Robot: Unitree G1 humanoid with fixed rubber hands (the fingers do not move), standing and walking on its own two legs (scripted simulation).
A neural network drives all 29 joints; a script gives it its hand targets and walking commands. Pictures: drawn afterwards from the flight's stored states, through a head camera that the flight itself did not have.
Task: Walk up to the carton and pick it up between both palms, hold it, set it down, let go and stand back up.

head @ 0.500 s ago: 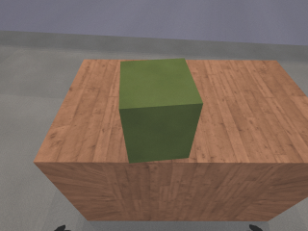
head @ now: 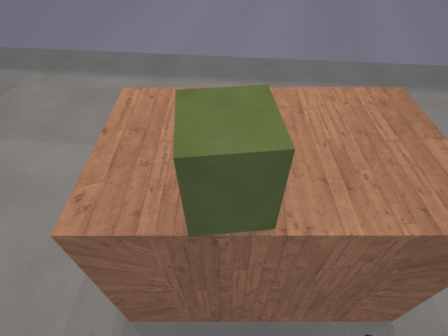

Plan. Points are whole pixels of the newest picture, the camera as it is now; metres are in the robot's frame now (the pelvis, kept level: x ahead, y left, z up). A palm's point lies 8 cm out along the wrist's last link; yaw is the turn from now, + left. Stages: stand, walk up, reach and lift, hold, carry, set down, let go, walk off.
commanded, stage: stand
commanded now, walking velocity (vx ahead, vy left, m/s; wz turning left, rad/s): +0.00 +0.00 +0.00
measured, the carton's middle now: (227, 162) +0.46 +0.04 +0.05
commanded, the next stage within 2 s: none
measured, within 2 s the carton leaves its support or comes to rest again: neither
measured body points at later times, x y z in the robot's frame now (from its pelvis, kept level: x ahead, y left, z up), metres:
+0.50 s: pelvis +0.00 +0.00 +0.00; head -0.01 +0.00 +0.45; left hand +0.07 +0.31 -0.11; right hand +0.11 -0.27 -0.13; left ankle +0.00 +0.14 -0.75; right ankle +0.01 -0.10 -0.75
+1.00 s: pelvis +0.00 +0.00 +0.00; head -0.01 +0.00 +0.45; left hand +0.07 +0.31 -0.11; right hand +0.10 -0.27 -0.13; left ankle +0.00 +0.14 -0.75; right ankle +0.01 -0.10 -0.75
